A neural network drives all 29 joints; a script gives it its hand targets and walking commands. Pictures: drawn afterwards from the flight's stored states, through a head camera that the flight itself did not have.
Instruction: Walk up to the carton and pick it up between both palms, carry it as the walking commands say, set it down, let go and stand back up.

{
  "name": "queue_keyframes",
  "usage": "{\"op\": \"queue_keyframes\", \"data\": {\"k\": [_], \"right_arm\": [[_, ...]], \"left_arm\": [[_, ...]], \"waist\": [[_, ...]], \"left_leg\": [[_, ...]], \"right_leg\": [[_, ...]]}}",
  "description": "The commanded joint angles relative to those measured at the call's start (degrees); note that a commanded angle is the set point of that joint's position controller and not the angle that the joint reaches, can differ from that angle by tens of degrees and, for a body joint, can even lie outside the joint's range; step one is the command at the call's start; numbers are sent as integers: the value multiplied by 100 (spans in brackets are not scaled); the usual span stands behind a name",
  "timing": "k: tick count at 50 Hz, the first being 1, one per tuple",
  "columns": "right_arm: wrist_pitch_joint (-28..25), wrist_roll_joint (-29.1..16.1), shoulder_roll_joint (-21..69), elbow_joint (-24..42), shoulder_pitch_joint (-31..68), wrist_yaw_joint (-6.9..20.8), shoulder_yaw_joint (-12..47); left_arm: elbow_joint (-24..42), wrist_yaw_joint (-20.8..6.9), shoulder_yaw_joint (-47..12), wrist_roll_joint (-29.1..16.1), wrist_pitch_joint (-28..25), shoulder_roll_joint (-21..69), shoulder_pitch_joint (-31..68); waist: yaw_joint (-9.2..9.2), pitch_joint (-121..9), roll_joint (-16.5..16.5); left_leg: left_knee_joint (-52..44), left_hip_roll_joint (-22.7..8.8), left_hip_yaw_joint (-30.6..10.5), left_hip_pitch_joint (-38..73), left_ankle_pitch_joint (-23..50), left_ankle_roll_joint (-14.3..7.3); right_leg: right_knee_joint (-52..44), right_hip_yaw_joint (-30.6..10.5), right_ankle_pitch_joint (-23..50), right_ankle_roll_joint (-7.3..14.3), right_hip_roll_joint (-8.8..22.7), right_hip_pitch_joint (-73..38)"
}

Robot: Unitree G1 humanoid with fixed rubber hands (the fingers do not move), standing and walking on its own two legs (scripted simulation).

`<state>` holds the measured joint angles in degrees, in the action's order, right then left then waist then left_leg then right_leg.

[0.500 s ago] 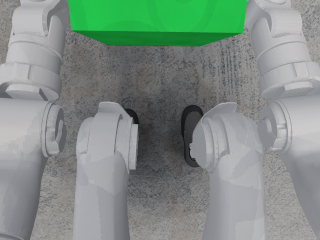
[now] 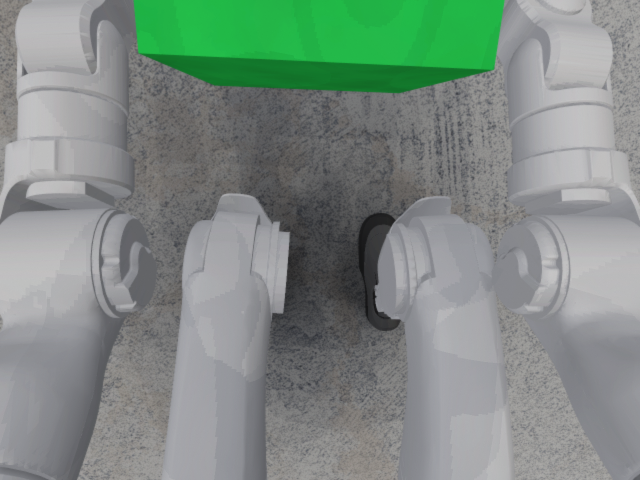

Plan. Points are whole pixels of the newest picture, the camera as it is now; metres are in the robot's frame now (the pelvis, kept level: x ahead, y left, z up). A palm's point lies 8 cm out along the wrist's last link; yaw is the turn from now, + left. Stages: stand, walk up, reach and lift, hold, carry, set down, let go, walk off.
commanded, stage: reach and lift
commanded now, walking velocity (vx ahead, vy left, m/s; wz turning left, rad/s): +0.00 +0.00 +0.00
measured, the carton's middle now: out of the picture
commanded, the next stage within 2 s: none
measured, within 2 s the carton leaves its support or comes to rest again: neither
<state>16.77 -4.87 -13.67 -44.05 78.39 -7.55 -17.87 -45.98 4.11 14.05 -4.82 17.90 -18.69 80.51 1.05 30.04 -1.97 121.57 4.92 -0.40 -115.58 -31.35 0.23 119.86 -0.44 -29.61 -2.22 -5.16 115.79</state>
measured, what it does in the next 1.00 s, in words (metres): rises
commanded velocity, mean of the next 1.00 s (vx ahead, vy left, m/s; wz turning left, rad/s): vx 0.00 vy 0.00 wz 0.00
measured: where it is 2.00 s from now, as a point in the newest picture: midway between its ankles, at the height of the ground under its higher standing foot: (318, 294)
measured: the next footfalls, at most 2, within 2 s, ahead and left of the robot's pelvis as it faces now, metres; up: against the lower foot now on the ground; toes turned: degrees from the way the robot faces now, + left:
none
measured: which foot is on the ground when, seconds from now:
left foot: down 0.00-1.00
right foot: down 0.00-1.00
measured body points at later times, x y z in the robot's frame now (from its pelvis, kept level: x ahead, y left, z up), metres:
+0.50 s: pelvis -0.01 +0.00 +0.05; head +0.34 +0.02 +0.32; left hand +0.55 +0.19 -0.07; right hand +0.55 -0.16 -0.06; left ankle +0.14 +0.11 -0.37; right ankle +0.15 -0.12 -0.37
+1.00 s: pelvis -0.02 +0.00 +0.10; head +0.32 +0.02 +0.39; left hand +0.53 +0.19 +0.01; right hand +0.54 -0.16 +0.01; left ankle +0.14 +0.11 -0.37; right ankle +0.15 -0.12 -0.37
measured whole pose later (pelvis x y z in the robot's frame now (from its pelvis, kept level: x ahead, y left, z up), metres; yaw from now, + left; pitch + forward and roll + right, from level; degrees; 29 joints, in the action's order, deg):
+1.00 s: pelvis -0.02 +0.00 +0.10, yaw +1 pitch +21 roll -1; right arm 23.7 0.7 -9.4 -31.7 72.1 -3.0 -23.7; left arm -33.0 1.5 21.6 1.8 24.0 -12.0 73.2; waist 0.0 29.8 -1.1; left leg 101.9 6.3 -2.4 -96.1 -26.8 0.7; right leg 100.5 -2.4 -25.8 -2.7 -6.3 95.9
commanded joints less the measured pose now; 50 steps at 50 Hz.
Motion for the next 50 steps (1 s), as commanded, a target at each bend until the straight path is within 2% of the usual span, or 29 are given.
{"op": "queue_keyframes", "data": {"k": [1, 3, 4, 5, 7, 10, 11, 13, 14, 15, 16, 17, 20, 22, 23, 24, 25, 27, 29, 33, 35, 38, 39, 40, 43, 44, 45, 46, 50], "right_arm": [[-19, -735, 5830, 1572, 4383, 1431, 3134], [24, -616, 5878, 1383, 4307, 1483, 3030], [74, -551, 6081, 1040, 3989, 1512, 2921], [65, -597, 6212, 1393, 3990, 1519, 2999], [98, -650, 6207, 1647, 3940, 1528, 3068], [150, -413, 6076, 1092, 3689, 1558, 2773], [163, -250, 6033, 942, 3710, 1621, 2612], [133, -441, 6236, 1691, 3851, 1662, 2942], [175, -398, 6157, 1581, 3693, 1677, 2897], [209, -418, 6250, 1538, 3713, 1680, 2940], [238, -404, 6183, 1297, 3788, 1722, 2836], [253, -315, 6101, 1220, 3826, 1714, 2764], [255, -512, 6204, 1992, 3836, 1694, 3180], [349, -511, 6126, 1700, 3961, 1648, 3084], [376, -556, 6270, 1902, 3921, 1641, 3222], [396, -567, 6305, 1796, 3888, 1632, 3123], [386, -427, 6118, 1725, 3899, 1622, 2980], [445, -386, 6225, 1681, 3905, 1625, 3050], [539, -317, 6471, 1423, 3495, 1661, 2992], [565, -419, 6482, 1971, 3730, 1656, 3212], [621, -365, 6588, 1746, 3554, 1685, 3167], [597, -345, 6548, 1754, 3540, 1757, 3167], [567, -526, 6475, 2275, 3828, 1760, 3399], [617, -365, 6412, 1890, 3572, 1771, 3249], [636, -424, 6595, 2030, 3431, 1808, 3327], [640, -313, 6503, 1739, 3313, 1804, 3147], [596, -447, 6583, 2126, 3441, 1789, 3388], [638, -290, 6540, 1779, 3240, 1820, 3156], [577, -315, 6513, 1797, 3437, 1894, 3178]], "left_arm": [[1369, -1468, -2892, -764, 13, 6161, 3821], [1490, -1478, -2802, -749, -6, 6219, 3933], [1367, -1498, -2727, -658, -9, 6177, 3891], [1630, -1489, -2893, -761, -24, 6367, 3981], [1895, -1451, -2986, -806, 2, 6339, 3840], [1109, -1475, -2692, -510, 116, 6440, 3511], [658, -1520, -2407, -285, 157, 6343, 3164], [1346, -1538, -2761, -457, 155, 6665, 3194], [1555, -1516, -2806, -570, 141, 6682, 3390], [1695, -1490, -2786, -503, 137, 6474, 3548], [1282, -1487, -2635, -391, 180, 6443, 3382], [1096, -1514, -2539, -344, 218, 6421, 3386], [1920, -1489, -3007, -529, 225, 6462, 3537], [1934, -1462, -2798, -476, 250, 6304, 3680], [2072, -1453, -2944, -544, 276, 6309, 3654], [1981, -1462, -2842, -461, 293, 6204, 3696], [1689, -1497, -2811, -434, 348, 6387, 3595], [1638, -1547, -2698, -377, 368, 6370, 3436], [1972, -1567, -2895, -504, 360, 6367, 3729], [1836, -1637, -2943, -507, 489, 6571, 3406], [1752, -1668, -2842, -452, 499, 6577, 3395], [1501, -1722, -2707, -277, 524, 6611, 3006], [1957, -1704, -2923, -400, 528, 6716, 3242], [1829, -1696, -2833, -366, 537, 6623, 3260], [2111, -1673, -3032, -498, 521, 6726, 3328], [1990, -1690, -2919, -362, 523, 6525, 3384], [2271, -1681, -3109, -469, 510, 6754, 3233], [2095, -1685, -2988, -387, 535, 6639, 3309], [1809, -1702, -2869, -242, 537, 6831, 3041]], "waist": [[23, -12352, 383], [-116, -12035, 275], [-16, -11818, 303], [-149, -12283, 253], [-111, -13011, 278], [-134, -11872, 443], [20, -11220, 355], [-68, -12538, 372], [-210, -12657, 361], [-109, -12671, 346], [-2, -12140, 326], [-106, -11739, 279], [-111, -13307, 332], [-34, -12946, 419], [-9, -13284, 231], [49, -12954, 337], [-68, -12790, 371], [-20, -12700, 181], [-193, -12795, 147], [-72, -13305, 228], [-123, -13046, 197], [32, -12739, 252], [-38, -13462, 313], [-109, -13150, 208], [-126, -13395, 142], [-145, -12934, 258], [-125, -13571, 317], [-222, -13053, 346], [-88, -12780, 408]], "left_leg": [[-1179, 205, 343, 3932, 1740, -33], [-1328, 206, 237, 3881, 1564, -49], [-1339, 194, 316, 3716, 1393, -60], [-1381, 226, 266, 3944, 1657, -61], [-1416, 248, 250, 4376, 1953, -43], [-1587, 200, 245, 3928, 1425, -24], [-1697, 176, 206, 3572, 1031, -65], [-1786, 242, 122, 4373, 1652, -63], [-1768, 233, 76, 4484, 1768, -13], [-1813, 226, 130, 4452, 1712, -18], [-1891, 233, 198, 4138, 1265, -48], [-1929, 204, 178, 3889, 1042, -55], [-1928, 248, 135, 4784, 1894, -14], [-2015, 262, 258, 4443, 1527, -25], [-2082, 297, 248, 4644, 1582, -36], [-2136, 277, 284, 4433, 1321, -64], [-2128, 259, 325, 4221, 1105, -25], [-2225, 254, 326, 4143, 991, -92], [-2353, 249, 248, 4267, 1078, -68], [-2511, 299, 252, 4646, 1362, -67], [-2607, 291, 291, 4456, 1112, -84], [-2719, 300, 273, 4446, 1086, -92], [-2760, 319, 262, 4971, 1341, -75], [-2788, 296, 215, 4847, 1301, -43], [-2966, 297, 151, 5248, 1323, -42], [-3006, 277, 149, 4982, 1110, -26], [-3025, 313, 117, 5509, 1506, -32], [-3097, 297, 106, 5301, 1184, -20], [-3271, 282, 137, 5326, 990, -15]], "right_leg": [[-896, 442, 1434, 217, -327, -3668], [-981, 517, 1255, 225, -345, -3458], [-1024, 481, 1105, 241, -337, -3385], [-1013, 562, 1438, 231, -392, -3585], [-1052, 552, 1651, 214, -407, -3901], [-1261, 498, 1082, 255, -380, -3290], [-1333, 494, 693, 270, -342, -2886], [-1320, 604, 1328, 243, -400, -3582], [-1343, 575, 1404, 253, -399, -3589], [-1409, 563, 1339, 243, -396, -3528], [-1504, 530, 882, 253, -404, -3274], [-1587, 495, 755, 262, -362, -3340], [-1555, 536, 1602, 227, -403, -4016], [-1704, 427, 1206, 193, -373, -4056], [-1689, 500, 1349, 165, -417, -4339], [-1761, 433, 1132, 169, -402, -4136], [-1828, 443, 951, 213, -391, -4167], [-1973, 395, 806, 185, -352, -4319], [-2011, 430, 1007, 191, -398, -4400], [-2145, 438, 1220, 169, -398, -4760], [-2307, 371, 1019, 152, -367, -4794], [-2392, 355, 963, 139, -367, -4650], [-2490, 364, 1174, 133, -390, -5009], [-2487, 400, 1126, 137, -353, -4830], [-2653, 362, 1195, 138, -383, -5044], [-2631, 380, 975, 131, -368, -4756], [-2652, 378, 1309, 125, -395, -5086], [-2742, 364, 1023, 165, -393, -4870], [-2931, 353, 830, 180, -365, -4877]]}}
